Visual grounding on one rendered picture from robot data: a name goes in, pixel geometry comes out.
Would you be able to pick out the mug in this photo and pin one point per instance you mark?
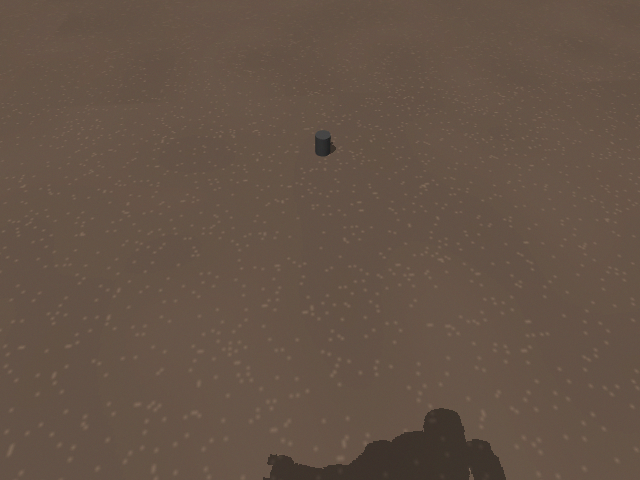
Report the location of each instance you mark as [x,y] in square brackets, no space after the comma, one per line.
[322,143]

